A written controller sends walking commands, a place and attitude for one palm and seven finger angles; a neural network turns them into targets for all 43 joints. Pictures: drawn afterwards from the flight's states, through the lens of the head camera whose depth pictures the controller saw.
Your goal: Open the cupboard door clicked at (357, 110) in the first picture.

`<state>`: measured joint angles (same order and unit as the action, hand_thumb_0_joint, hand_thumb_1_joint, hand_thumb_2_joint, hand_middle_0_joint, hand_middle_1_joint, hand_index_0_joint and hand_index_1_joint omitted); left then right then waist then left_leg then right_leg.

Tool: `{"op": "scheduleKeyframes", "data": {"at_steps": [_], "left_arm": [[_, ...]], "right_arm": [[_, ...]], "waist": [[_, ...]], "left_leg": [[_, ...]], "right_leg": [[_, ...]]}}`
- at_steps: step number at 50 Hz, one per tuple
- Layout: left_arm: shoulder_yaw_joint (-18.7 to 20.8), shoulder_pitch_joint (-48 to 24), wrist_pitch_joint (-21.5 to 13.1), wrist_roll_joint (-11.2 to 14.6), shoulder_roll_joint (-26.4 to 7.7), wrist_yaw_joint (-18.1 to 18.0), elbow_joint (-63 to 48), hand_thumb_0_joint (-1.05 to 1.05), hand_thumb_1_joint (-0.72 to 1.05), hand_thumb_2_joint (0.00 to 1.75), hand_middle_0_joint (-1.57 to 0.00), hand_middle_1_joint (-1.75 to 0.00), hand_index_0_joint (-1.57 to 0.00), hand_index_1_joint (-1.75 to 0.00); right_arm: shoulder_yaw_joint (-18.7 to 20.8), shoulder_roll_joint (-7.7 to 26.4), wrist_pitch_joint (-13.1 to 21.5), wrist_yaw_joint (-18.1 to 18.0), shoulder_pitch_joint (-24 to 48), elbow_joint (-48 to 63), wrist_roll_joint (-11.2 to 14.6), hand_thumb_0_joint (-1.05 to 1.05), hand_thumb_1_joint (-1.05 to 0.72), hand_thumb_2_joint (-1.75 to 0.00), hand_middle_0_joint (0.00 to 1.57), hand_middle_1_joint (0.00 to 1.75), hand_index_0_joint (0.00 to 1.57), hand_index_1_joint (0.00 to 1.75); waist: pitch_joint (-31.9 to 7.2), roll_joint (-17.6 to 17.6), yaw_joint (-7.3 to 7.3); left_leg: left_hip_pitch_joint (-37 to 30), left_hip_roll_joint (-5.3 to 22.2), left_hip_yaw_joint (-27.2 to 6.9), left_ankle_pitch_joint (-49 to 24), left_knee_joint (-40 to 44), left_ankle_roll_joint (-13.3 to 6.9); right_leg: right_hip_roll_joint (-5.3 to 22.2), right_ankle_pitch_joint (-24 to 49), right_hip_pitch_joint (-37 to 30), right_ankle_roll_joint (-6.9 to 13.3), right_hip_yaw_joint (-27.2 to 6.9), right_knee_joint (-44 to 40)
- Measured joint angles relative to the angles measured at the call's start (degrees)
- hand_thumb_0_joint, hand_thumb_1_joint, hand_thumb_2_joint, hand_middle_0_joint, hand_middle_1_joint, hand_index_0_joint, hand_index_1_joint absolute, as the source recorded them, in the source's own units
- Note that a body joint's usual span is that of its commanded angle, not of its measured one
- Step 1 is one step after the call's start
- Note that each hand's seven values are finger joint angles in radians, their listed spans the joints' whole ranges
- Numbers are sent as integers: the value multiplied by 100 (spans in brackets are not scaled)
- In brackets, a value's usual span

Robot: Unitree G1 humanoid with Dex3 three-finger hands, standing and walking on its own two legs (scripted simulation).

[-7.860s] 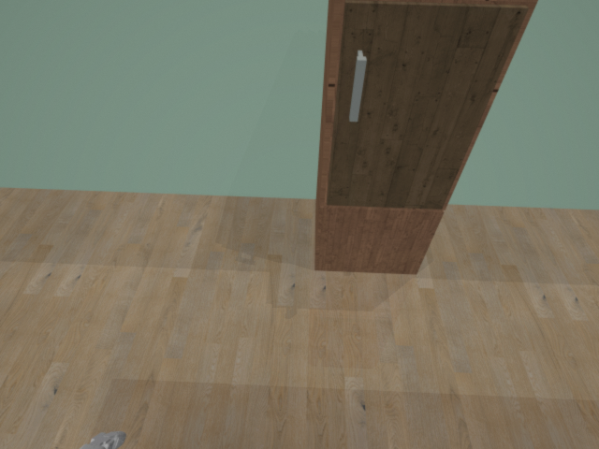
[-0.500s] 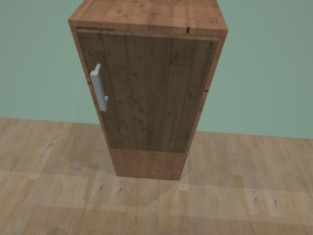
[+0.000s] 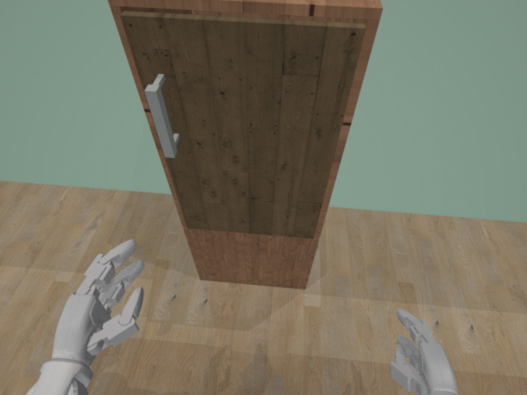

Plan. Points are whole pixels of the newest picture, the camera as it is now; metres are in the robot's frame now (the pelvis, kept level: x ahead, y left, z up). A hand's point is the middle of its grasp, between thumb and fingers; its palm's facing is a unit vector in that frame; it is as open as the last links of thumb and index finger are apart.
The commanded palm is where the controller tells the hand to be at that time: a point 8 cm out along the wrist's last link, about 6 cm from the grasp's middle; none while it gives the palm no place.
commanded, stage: raise the hand with hooked fingers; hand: left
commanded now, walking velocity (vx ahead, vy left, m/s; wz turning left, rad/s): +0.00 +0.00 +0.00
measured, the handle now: (165, 117) +0.57 +0.21 +0.10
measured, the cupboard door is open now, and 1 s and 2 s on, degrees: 0 0 0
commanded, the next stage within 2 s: move the hooked fingers beside the handle in 1.78 s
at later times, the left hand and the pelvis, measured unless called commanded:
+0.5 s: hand (88, 302) +0.24 +0.25 +0.04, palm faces +0.00 -1.00 -0.03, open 11.0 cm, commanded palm +0.20 +0.30 +0.05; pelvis -0.02 +0.01 -0.01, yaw -1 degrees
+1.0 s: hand (39, 266) +0.26 +0.31 +0.09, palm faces +0.00 -1.00 -0.04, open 13.7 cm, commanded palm +0.24 +0.36 +0.10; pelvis +0.00 +0.05 +0.01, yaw +1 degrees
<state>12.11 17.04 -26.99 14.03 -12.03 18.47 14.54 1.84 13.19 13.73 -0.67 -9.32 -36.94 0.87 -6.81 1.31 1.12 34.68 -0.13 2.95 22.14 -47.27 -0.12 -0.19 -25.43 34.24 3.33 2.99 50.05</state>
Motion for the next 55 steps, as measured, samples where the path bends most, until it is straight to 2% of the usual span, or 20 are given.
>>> {"op": "scheduleKeyframes", "data": {"at_steps": [2, 4, 9, 12, 15, 18, 21, 23, 27, 31, 37, 43, 51, 55], "left_arm": [[139, 122, -163, 135, -76, 521, 199, 0, 68, 81, -22, -45, -21, -45], [308, 261, -143, 271, -156, 781, 266, 0, 63, 79, -23, -48, -22, -48], [678, 246, -333, 651, -264, 704, -55, 1, 51, 74, -24, -55, -23, -55], [620, -113, -423, 777, -380, 769, -288, 1, 44, 71, -24, -60, -23, -59], [423, -606, -34, 707, -620, 1012, -189, 1, 37, 68, -24, -64, -23, -64], [322, -928, 730, 590, -887, 1172, 41, 1, 30, 65, -24, -68, -24, -68], [513, -900, 1250, 668, -956, 1030, 102, 1, 23, 62, -25, -73, -25, -73], [720, -752, 1273, 766, -876, 796, -19, 1, 18, 60, -26, -76, -25, -76], [936, -456, 902, 761, -711, 432, -348, 0, 9, 56, -26, -82, -26, -82], [761, -433, 724, 639, -668, 489, -398, 0, 0, 52, -27, -88, -26, -88], [518, -593, 958, 496, -702, 648, -448, 0, -14, 46, -28, -97, -27, -97], [725, -913, 1104, 562, -838, 495, -587, 0, -28, 40, -29, -106, -28, -106], [818, -1453, 1830, 515, -1058, 804, -57, -1, -44, 33, -30, -116, -29, -116], [906, -1621, 1885, 497, -1104, 867, 43, -1, -47, 32, -30, -118, -29, -118]], "right_arm": [[20, 92, 1, -8, 64, 267, 32, 1, -90, -90, 21, 30, 20, 30], [57, 194, -15, -69, 65, 477, 58, 1, -90, -90, 21, 30, 20, 30], [55, 298, 32, -306, -36, 484, 119, 1, -90, -90, 20, 30, 20, 30], [-113, 258, 124, -416, -105, 292, 155, 1, -91, -90, 20, 30, 20, 30], [-322, 163, 133, -469, -193, 193, 194, 1, -90, -90, 20, 30, 20, 30], [-463, 55, 67, -471, -344, 230, 209, 1, -90, -90, 21, 30, 20, 30], [-488, -4, -7, -424, -556, 310, 193, 1, -90, -90, 21, 30, 20, 30], [-438, -12, -12, -384, -721, 329, 179, 1, -90, -90, 21, 30, 20, 30], [-305, 69, 30, -288, -982, 256, 150, 1, -90, -90, 21, 30, 20, 30], [-258, 233, 85, -264, -995, 176, 155, 1, -90, -90, 21, 30, 20, 30], [-290, 271, 174, -340, -722, 220, 160, 1, -90, -90, 21, 30, 20, 30], [-395, 154, 154, -330, -501, 402, 155, 1, -90, -90, 21, 30, 20, 30], [-553, 124, -90, -357, -377, 544, 205, 1, -90, -90, 21, 30, 20, 30], [-593, 125, -158, -395, -412, 529, 188, 1, -90, -90, 21, 30, 20, 30]], "waist": [[-9, 75, -53], [10, 101, -135], [79, -29, -329], [122, -144, -342], [170, -236, -238], [196, -287, -51], [192, -300, 111], [179, -287, 143], [141, -267, 75], [170, -303, -3], [209, -257, -45], [181, -224, -109], [200, -303, -219], [293, -291, -238]], "left_leg": [[423, 53, -51, 125, -434, 48], [742, 103, -128, 229, -810, 89], [1146, 194, -446, 404, -1431, 124], [1207, 218, -591, 431, -1577, 107], [1169, 227, -619, 379, -1521, 85], [1034, 233, -523, 277, -1290, 68], [836, 242, -352, 191, -993, 41], [704, 238, -243, 157, -811, -3], [526, 187, -132, 138, -581, -100], [492, 96, -145, 163, -553, -201], [314, 20, -119, 176, -449, -300], [-22, -20, -122, 137, -223, -333], [-306, -73, -148, -9, 86, -372], [-444, -70, -153, -73, 210, -362]], "right_leg": [[-38, -126, 402, 51, 49, 404], [-74, -222, 670, 94, 131, 712], [-164, -342, 861, 149, 446, 1050], [-202, -334, 821, 160, 583, 1059], [-220, -260, 755, 130, 605, 948], [-224, -132, 663, 87, 506, 736], [-230, -1, 542, 45, 335, 484], [-228, 61, 454, 6, 226, 326], [-184, 115, 299, -85, 111, 100], [-101, 101, 212, -177, 125, 19], [-33, 124, -1, -277, 98, -145], [-7, 200, -375, -335, 95, -441], [29, 356, -693, -371, 118, -791], [20, 423, -832, -355, 121, -920]]}}
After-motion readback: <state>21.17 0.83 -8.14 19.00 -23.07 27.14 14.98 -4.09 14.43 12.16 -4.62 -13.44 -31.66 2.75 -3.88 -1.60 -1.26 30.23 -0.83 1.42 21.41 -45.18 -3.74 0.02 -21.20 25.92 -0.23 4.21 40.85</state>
